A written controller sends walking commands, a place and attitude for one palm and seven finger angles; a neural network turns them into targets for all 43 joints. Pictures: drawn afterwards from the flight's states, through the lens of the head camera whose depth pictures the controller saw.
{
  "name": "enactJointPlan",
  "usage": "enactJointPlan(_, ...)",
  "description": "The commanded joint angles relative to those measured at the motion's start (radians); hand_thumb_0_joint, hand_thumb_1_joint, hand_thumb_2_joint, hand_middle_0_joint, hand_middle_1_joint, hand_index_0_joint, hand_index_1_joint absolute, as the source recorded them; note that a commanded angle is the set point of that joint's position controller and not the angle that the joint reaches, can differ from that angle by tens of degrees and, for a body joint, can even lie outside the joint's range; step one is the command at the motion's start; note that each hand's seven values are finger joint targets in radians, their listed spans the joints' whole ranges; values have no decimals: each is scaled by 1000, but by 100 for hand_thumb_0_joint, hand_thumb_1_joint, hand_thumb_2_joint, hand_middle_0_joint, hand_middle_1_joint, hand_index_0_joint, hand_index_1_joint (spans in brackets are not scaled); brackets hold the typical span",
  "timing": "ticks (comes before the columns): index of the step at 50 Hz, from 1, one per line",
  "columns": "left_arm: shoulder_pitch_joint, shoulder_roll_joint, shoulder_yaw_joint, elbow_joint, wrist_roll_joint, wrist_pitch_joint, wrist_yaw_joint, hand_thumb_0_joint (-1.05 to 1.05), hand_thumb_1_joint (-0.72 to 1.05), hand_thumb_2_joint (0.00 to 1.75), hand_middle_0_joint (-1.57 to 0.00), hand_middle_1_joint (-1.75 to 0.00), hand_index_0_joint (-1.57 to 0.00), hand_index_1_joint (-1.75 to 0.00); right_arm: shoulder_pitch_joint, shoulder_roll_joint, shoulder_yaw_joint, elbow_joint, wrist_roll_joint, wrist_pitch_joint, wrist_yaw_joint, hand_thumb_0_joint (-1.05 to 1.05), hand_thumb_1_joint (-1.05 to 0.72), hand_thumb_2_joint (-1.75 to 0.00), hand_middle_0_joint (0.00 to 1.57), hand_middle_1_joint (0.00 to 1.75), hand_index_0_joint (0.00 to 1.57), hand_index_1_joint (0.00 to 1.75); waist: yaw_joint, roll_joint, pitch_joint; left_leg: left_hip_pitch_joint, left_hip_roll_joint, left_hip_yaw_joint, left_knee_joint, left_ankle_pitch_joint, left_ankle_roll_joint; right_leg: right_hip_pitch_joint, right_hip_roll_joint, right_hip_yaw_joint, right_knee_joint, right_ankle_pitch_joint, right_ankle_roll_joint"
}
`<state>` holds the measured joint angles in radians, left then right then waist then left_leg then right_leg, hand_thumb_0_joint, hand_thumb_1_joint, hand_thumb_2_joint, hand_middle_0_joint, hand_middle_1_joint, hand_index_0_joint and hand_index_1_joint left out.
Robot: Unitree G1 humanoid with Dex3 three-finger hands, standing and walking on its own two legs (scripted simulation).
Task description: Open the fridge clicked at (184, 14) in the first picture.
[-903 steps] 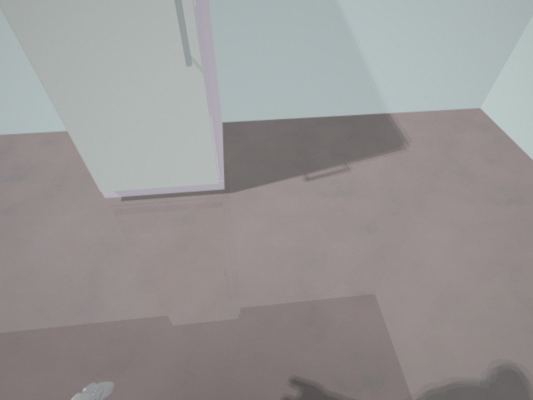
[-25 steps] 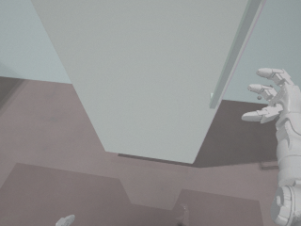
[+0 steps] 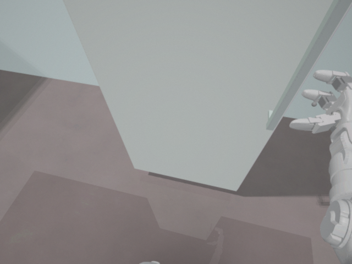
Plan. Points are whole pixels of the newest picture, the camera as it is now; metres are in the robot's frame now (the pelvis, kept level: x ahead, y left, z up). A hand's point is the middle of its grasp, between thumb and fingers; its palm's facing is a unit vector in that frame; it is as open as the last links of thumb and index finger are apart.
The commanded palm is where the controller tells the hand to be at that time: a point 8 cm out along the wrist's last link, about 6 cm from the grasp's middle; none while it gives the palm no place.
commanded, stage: move the hooked fingers beside the handle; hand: right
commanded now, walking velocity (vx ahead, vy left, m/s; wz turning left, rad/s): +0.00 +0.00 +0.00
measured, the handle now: (300, 66) +0.52 -0.17 +0.18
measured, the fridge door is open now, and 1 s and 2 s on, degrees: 0 0 0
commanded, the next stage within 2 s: feel for the door with the fingertips in 0.60 s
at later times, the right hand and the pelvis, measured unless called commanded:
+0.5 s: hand (315, 109) +0.46 -0.22 +0.12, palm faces +0.08 +1.00 +0.01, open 14.0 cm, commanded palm +0.43 -0.27 +0.12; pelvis +0.00 +0.00 +0.00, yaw -2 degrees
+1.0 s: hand (305, 105) +0.47 -0.20 +0.11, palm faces +0.06 +1.00 +0.01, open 14.0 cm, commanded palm +0.44 -0.24 +0.12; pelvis +0.00 +0.00 +0.00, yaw -1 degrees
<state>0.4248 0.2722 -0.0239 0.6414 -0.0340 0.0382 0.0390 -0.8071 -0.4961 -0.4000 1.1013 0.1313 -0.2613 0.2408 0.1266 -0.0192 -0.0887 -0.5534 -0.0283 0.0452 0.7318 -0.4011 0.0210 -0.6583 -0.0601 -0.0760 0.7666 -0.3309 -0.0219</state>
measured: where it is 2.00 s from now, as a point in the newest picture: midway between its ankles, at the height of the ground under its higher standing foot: outside the picture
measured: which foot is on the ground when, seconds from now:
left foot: down 0.00-1.00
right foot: down 0.00-1.00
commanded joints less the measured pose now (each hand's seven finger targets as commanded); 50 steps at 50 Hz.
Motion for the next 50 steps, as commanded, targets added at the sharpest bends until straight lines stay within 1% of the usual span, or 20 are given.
enactJointPlan(1,68,167,70,-95,-2,-25,17,0,90,90,-20,-30,-20,-30,-408,-313,-63,-264,25,-80,7,0,50,-30,30,120,30,120,-32,-40,-372,87,-24,-39,-90,418,-18,315,37,72,-45,309,-29)
enactJointPlan(2,70,166,67,-92,0,-25,20,0,90,90,-20,-30,-20,-30,-446,-306,-50,-293,35,-90,13,0,50,-30,30,120,30,120,-18,-34,-382,106,-23,-40,-88,437,-18,314,39,71,-41,320,-32)
enactJointPlan(3,67,166,69,-88,-4,-26,21,0,90,90,-20,-30,-20,-30,-433,-326,-71,-287,34,-93,17,0,50,-30,30,120,30,120,-28,-49,-395,109,-23,-48,-89,454,-19,323,40,70,-38,326,-31)
enactJointPlan(5,57,159,68,-84,-7,-26,23,0,90,90,-20,-30,-20,-30,-441,-283,-28,-311,35,-95,32,0,50,-30,30,120,30,120,-18,-107,-397,79,-23,-43,-89,446,-16,361,39,73,-36,336,-27)
enactJointPlan(6,52,155,69,-82,-8,-28,22,0,90,90,-20,-30,-20,-30,-435,-244,-1,-309,41,-93,38,0,50,-30,30,120,30,120,-13,-107,-381,60,-25,-36,-93,437,-15,376,38,76,-35,337,-26)
enactJointPlan(10,47,162,67,-75,-11,-27,23,0,90,90,-20,-30,-20,-30,-412,-220,17,-257,59,-59,54,0,50,-30,30,120,30,120,-7,-58,-338,47,-23,-31,-100,414,-16,348,38,82,-43,309,-29)
enactJointPlan(12,43,160,64,-78,-11,-28,23,0,90,90,-20,-30,-20,-30,-432,-195,42,-266,61,-53,51,0,50,-30,30,120,30,120,-2,-79,-320,28,-21,-28,-101,397,-12,354,41,84,-39,307,-30)
enactJointPlan(16,33,160,67,-83,-9,-30,17,0,90,90,-20,-30,-20,-30,-421,-194,31,-277,60,-57,29,0,50,-30,30,120,30,120,-14,-59,-345,26,-21,-27,-92,394,-13,365,38,90,-36,316,-25)
enactJointPlan(17,40,162,65,-81,-5,-28,19,0,90,90,-20,-30,-20,-30,-424,-210,16,-263,60,-59,19,0,50,-30,30,120,30,120,-10,-10,-333,43,-20,-25,-90,396,-13,339,39,93,-33,313,-29)
enactJointPlan(21,27,162,60,-82,-5,-31,18,0,90,90,-20,-30,-20,-30,-483,-216,31,-254,33,-69,1,0,50,-30,30,120,30,120,-4,-67,-324,2,-17,-27,-87,342,-14,341,39,98,-38,266,-22)
enactJointPlan(23,28,162,59,-85,-5,-32,18,0,90,90,-20,-30,-20,-30,-496,-228,21,-266,27,-84,-9,0,50,-30,30,120,30,120,-10,-73,-369,10,-17,-31,-78,354,-12,360,39,101,-31,287,-21)
enactJointPlan(28,34,161,58,-81,-4,-34,17,0,90,90,-20,-30,-20,-30,-494,-225,20,-247,23,-94,-11,0,50,-30,30,120,30,120,-9,-75,-391,6,-20,-29,-72,364,-12,374,35,103,-25,306,-19)
enactJointPlan(32,43,162,60,-86,0,-32,15,0,90,90,-20,-30,-20,-30,-453,-201,25,-217,34,-81,-3,0,50,-30,30,120,30,120,-12,-47,-361,17,-23,-23,-75,359,-11,343,37,100,-28,297,-21)
enactJointPlan(34,47,168,59,-82,-2,-27,17,0,90,90,-20,-30,-20,-30,-439,-252,-7,-191,30,-70,0,0,50,-30,30,120,30,120,-17,-41,-347,23,-22,-27,-78,357,-13,318,35,97,-34,280,-21)
enactJointPlan(37,52,159,61,-84,0,-32,15,0,90,90,-20,-30,-20,-30,-488,-178,47,-237,40,-78,0,0,50,-30,30,120,30,120,2,-38,-344,13,-24,-24,-84,351,-13,331,37,98,-31,280,-25)
enactJointPlan(38,58,164,67,-77,0,-33,15,0,90,90,-20,-30,-20,-30,-494,-216,13,-261,38,-88,-4,0,50,-30,30,120,30,120,-10,-57,-391,17,-25,-26,-76,366,-12,359,33,100,-29,303,-21)
enactJointPlan(39,58,162,67,-80,1,-32,13,0,90,90,-20,-30,-20,-30,-455,-207,12,-254,41,-87,-5,0,50,-30,30,120,30,120,-17,-66,-400,20,-26,-23,-74,368,-11,367,34,100,-28,311,-19)
enactJointPlan(43,63,162,67,-65,0,-33,11,0,90,90,-20,-30,-20,-30,-482,-199,20,-229,34,-81,-19,0,50,-30,30,120,30,120,-2,-32,-349,7,-26,-26,-82,344,-15,323,34,97,-32,269,-24)
enactJointPlan(46,60,154,71,-72,4,-36,3,0,90,90,-20,-30,-20,-30,-459,-161,40,-283,25,-88,-35,0,50,-30,30,120,30,120,-20,-106,-394,-10,-29,-16,-71,343,-7,388,32,103,-29,310,-15)
enactJointPlan(50,56,150,72,-69,5,-39,-6,0,90,90,-20,-30,-20,-30,-465,-104,74,-289,26,-85,-63,0,50,-30,30,120,30,120,-11,-87,-366,-23,-31,-10,-70,342,-8,385,31,105,-30,311,-12)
